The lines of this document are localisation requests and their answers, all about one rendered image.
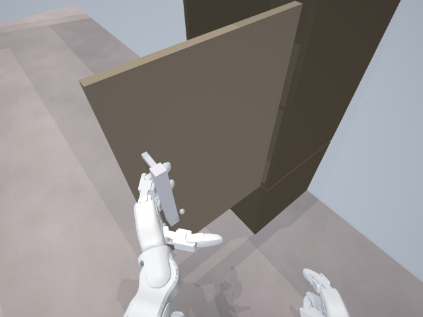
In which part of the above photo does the right robot hand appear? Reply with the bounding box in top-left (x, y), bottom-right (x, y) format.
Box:
top-left (300, 268), bottom-right (350, 317)

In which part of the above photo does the left robot forearm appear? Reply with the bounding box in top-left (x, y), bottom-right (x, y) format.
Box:
top-left (123, 245), bottom-right (181, 317)

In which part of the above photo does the cupboard door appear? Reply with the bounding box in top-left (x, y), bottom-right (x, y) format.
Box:
top-left (79, 1), bottom-right (303, 251)

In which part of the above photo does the handle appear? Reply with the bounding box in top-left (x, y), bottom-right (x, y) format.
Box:
top-left (141, 151), bottom-right (180, 226)

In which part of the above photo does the left robot hand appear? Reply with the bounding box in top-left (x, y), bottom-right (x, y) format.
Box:
top-left (134, 162), bottom-right (223, 253)

